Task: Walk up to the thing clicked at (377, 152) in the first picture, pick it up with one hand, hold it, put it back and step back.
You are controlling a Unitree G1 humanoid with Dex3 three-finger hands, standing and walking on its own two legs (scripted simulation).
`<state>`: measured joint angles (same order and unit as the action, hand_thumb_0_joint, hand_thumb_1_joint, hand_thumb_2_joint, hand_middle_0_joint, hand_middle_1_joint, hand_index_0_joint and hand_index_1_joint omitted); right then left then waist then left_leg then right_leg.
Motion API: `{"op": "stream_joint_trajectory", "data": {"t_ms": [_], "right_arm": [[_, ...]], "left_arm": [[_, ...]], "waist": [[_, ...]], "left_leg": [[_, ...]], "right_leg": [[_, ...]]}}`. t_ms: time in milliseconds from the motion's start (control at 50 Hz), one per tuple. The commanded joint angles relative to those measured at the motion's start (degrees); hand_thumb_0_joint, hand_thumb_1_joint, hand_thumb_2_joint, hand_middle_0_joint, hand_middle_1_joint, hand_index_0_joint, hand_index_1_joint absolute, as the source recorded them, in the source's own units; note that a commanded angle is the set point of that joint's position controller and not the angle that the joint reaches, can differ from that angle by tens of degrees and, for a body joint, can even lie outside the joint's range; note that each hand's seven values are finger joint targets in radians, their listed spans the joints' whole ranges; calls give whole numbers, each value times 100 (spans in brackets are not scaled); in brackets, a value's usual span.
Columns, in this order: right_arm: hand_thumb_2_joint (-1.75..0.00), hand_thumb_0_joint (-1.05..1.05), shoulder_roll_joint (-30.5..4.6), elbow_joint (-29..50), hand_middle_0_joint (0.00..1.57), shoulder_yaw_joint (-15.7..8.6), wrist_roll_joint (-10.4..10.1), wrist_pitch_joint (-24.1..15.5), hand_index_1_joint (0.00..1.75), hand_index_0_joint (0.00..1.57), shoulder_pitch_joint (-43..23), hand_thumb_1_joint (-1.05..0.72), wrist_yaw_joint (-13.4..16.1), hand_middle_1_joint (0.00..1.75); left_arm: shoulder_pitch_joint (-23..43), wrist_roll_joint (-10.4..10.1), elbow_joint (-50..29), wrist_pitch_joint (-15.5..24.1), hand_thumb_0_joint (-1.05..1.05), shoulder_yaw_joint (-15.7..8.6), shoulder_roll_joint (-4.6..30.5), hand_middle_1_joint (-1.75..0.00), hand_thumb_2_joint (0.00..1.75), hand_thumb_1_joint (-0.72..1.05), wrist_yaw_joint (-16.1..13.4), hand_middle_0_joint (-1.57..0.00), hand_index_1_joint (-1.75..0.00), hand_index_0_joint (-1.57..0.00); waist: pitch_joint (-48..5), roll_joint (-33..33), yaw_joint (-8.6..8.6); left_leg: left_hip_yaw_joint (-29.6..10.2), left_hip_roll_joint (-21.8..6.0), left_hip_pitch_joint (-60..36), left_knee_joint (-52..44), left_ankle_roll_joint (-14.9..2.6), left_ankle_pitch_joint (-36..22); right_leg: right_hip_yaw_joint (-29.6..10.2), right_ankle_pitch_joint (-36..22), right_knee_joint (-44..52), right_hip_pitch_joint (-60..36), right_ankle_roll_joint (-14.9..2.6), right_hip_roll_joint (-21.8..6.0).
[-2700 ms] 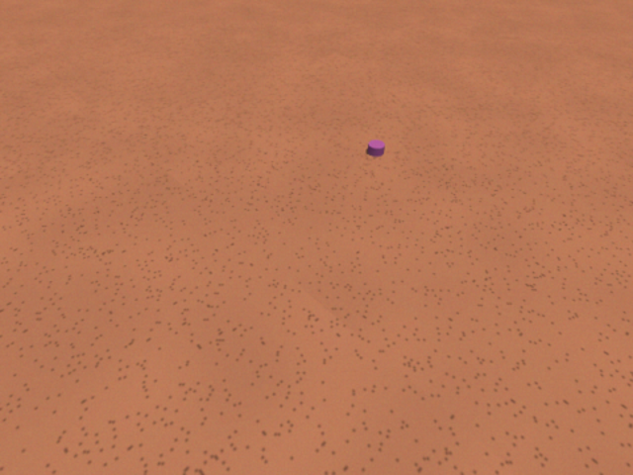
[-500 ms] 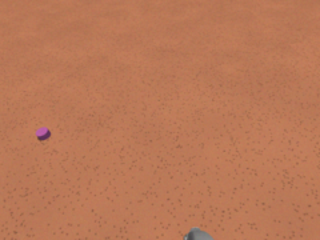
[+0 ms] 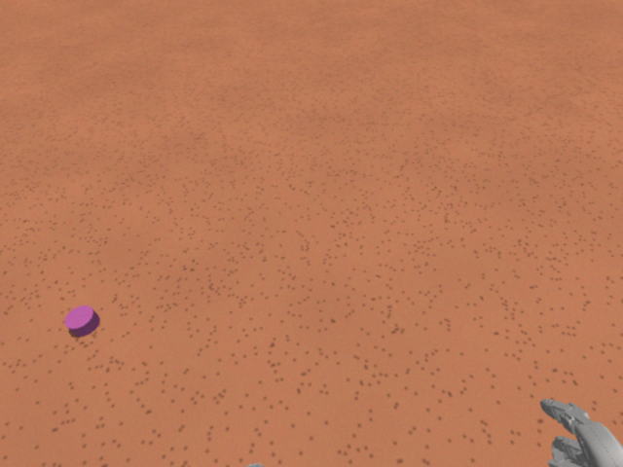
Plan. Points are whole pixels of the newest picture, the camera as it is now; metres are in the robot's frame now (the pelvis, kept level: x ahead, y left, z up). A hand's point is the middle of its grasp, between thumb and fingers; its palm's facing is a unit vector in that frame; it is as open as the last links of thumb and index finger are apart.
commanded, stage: walk up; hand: left
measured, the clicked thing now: (82, 320) +0.78 +0.84 -0.69
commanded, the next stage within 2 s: none
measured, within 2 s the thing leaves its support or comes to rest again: neither
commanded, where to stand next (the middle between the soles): +0.33 +0.85 m, yaw -42 degrees
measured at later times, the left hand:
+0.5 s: hand out of the picture +0.24 +0.47 -0.08, palm faces -0.16 -0.77 -0.62, open 7.4 cm
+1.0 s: hand out of the picture +0.36 +0.65 -0.10, palm faces -0.37 -0.73 -0.57, open 7.4 cm
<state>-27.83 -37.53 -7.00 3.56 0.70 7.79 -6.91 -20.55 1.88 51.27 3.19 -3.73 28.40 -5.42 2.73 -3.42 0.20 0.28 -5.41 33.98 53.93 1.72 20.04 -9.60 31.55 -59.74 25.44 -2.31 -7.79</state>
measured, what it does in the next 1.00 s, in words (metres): steps to the left, turning right: right foot, then left foot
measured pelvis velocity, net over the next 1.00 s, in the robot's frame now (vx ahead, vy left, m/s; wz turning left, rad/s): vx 0.17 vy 0.40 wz -0.39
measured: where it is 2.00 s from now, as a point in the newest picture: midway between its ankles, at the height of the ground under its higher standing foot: outside the picture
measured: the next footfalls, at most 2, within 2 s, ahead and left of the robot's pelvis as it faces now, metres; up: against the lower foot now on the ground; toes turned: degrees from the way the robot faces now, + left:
right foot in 0.32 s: +0.17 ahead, +0.00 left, +0.00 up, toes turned -17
left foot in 0.66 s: +0.25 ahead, +0.42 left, +0.00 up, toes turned -14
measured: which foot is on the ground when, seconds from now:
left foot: down 0.00-0.32, up 0.34-0.64, down 0.66-0.96, up 0.98-1.00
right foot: up 0.00-0.30, down 0.32-0.68, up 0.70-0.94, down 0.96-1.00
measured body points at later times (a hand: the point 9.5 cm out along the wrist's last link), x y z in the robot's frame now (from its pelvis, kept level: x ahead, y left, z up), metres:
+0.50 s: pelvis +0.10 +0.17 +0.02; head +0.12 +0.12 +0.46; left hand +0.25 +0.51 -0.04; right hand +0.13 -0.17 -0.11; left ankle +0.16 +0.31 -0.62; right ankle +0.13 +0.01 -0.68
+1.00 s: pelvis +0.17 +0.40 +0.01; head +0.21 +0.35 +0.45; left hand +0.38 +0.69 -0.06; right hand +0.12 +0.07 -0.11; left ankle +0.21 +0.45 -0.66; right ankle +0.21 +0.29 -0.68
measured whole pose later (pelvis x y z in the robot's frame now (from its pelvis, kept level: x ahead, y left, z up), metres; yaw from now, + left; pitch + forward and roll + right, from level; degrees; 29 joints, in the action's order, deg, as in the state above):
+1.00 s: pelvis +0.17 +0.40 +0.01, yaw -23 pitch -1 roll -2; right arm -25.0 -37.1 -6.0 4.6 5.8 15.3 -2.9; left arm -18.4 0.6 45.0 4.6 -2.8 24.4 -6.2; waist 8.5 -6.3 3.3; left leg 5.1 0.0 29.7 62.6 -1.4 29.7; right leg 6.8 17.9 -47.5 28.9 -4.2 1.3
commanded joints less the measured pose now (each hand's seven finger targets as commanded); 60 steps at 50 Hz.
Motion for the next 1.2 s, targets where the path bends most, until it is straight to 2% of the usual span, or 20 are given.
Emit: {"op": "stream_joint_trajectory", "data": {"t_ms": [0,160,260,280,300,340,440,560,620,640,660,680,720,780,840,900,940,960,1060,1180], "right_arm": [[-90,0,-1580,182,20,-551,-80,-67,30,20,492,-90,315,30],[-90,0,-840,182,20,-258,126,-13,30,20,518,-90,376,30],[-90,0,-891,597,20,-213,140,150,30,20,-384,-90,317,30],[-90,0,-711,656,20,-132,92,113,30,20,-385,-90,302,30],[-90,0,-413,677,20,-40,92,110,30,20,2,-90,319,30],[-90,0,-1105,531,20,-301,122,304,30,20,345,-90,413,30],[-90,0,-1027,43,20,-353,62,367,30,20,702,-90,172,30],[-90,0,-987,259,20,-404,55,394,30,20,204,-90,53,30],[-90,0,-991,86,20,-506,68,271,30,20,1043,-90,140,30],[-90,0,-1125,-87,20,-589,172,200,30,20,1758,-90,208,30],[-90,0,-1991,46,20,-711,193,133,30,20,1595,-90,290,30],[-90,0,-2275,130,20,-732,82,95,30,20,973,-90,373,30],[-90,0,-1369,340,20,-520,132,107,30,20,697,-90,440,30],[-90,0,-1127,464,20,-428,94,94,30,20,328,-90,490,30],[-90,0,-893,673,20,-322,176,177,30,20,335,-90,490,30],[-90,0,-761,954,20,-211,104,291,30,20,-270,-90,415,30],[-90,0,-390,895,20,-74,21,300,30,20,728,-90,408,30],[-90,0,-896,847,20,-262,62,415,30,20,695,-90,495,30],[-90,0,-1070,490,20,-387,72,487,30,20,814,-90,282,30],[-90,0,-937,453,20,-341,32,530,30,20,647,-90,196,30]], "left_arm": [[67,-208,-324,201,0,-215,1164,-30,90,90,-199,-20,-30,-20],[-182,-225,27,79,0,-259,929,-30,90,90,-74,-20,-30,-20],[-1301,-202,224,19,0,-457,1070,-30,90,90,-138,-20,-30,-20],[-1837,-144,287,39,0,-618,1392,-30,90,90,-205,-20,-30,-20],[-1922,-60,132,47,0,-752,1817,-30,90,90,-281,-20,-30,-20],[-423,-200,-591,116,0,-667,1891,-30,90,90,-375,-20,-30,-20],[365,-25,-829,195,0,-613,1623,-30,90,90,-263,-20,-30,-20],[-3,132,-808,217,0,-782,2098,-30,90,90,-163,-20,-30,-20],[379,65,-897,176,0,-668,1943,-30,90,90,-148,-20,-30,-20],[547,54,-945,147,0,-517,1530,-30,90,90,-178,-20,-30,-20],[675,-47,-1101,143,0,-294,799,-30,90,90,-251,-20,-30,-20],[817,-66,-992,149,0,-274,1044,-30,90,90,-435,-20,-30,-20],[566,-206,-582,164,0,-348,1226,-30,90,90,-331,-20,-30,-20],[-284,-300,-284,147,0,-325,1112,-30,90,90,-217,-20,-30,-20],[-371,-307,-440,107,0,-305,884,-30,90,90,-167,-20,-30,-20],[-1621,-206,-238,131,0,-478,1041,-30,90,90,-251,-20,-30,-20],[-1440,-10,-726,148,0,-672,1688,-30,90,90,-340,-20,-30,-20],[-904,-79,-942,129,0,-658,1747,-30,90,90,-367,-20,-30,-20],[145,24,-1131,171,0,-601,1585,-30,90,90,-271,-20,-30,-20],[40,142,-998,125,0,-783,1996,-30,90,90,-163,-20,-30,-20]], "waist": [[-369,-1184,513],[-591,-825,518],[-477,-10,-343],[-740,746,-743],[-695,1933,-768],[-306,565,-130],[-234,805,333],[-176,1267,-8],[-602,1084,508],[-801,236,1001],[-422,-2293,1061],[-286,-2442,801],[-79,-616,673],[-565,-1248,361],[-528,-1030,338],[-746,-188,-515],[-1268,975,-302],[-1093,232,-190],[-120,760,230],[-172,1497,-37]], "left_leg": [[-2595,-1413,-2223,-3798,-539,1058],[-679,-1111,-2433,-2842,-1359,-1959],[231,-726,-370,-1812,-601,-1168],[680,-356,556,-392,-217,-1389],[585,255,1963,1097,164,1461],[-1048,-131,1778,3018,416,1302],[-689,-146,256,1931,-133,185],[-58,-57,-181,604,-242,802],[203,215,-1460,-826,-275,458],[-153,292,-2348,-1790,-256,620],[-2531,-1155,-2502,-2962,-608,-170],[-3754,-1660,-1981,-3447,-1371,-29],[-2108,-1114,-2068,-2433,-1124,-1587],[-1263,-925,-2546,-1867,-1419,-3340],[-851,-931,-2018,-1785,-1423,-3485],[23,-274,-403,-327,-694,-2634],[-322,207,1475,1867,37,1485],[-874,153,1309,2794,39,1688],[-696,0,430,2796,-185,343],[-48,43,-147,1110,-263,1075]], "right_leg": [[526,-721,-1952,2525,-200,395],[1442,-933,327,1061,68,248],[1528,-1957,2179,-1767,-273,391],[1014,-1923,2671,-3062,-435,199],[-1265,-1336,3313,-3616,-1105,-1175],[-3368,-661,4033,-1727,-2144,-2626],[-393,-591,3306,-26,-928,-768],[-558,-255,2975,419,-1076,-671],[-241,-1614,1807,807,-784,-499],[361,-1789,273,1386,-387,23],[1331,400,-1233,3104,-11,1517],[504,757,-1651,2980,-208,973],[539,49,-1542,2731,26,815],[1233,-438,-802,1847,65,599],[1452,-590,364,767,-17,524],[1196,-2323,2553,-1907,-269,536],[-2374,-1844,3131,-3271,-1240,-1731],[-3165,-1510,3564,-2140,-1952,-2397],[-924,174,3422,229,-1013,-800],[-678,511,3110,603,-935,-488]]}}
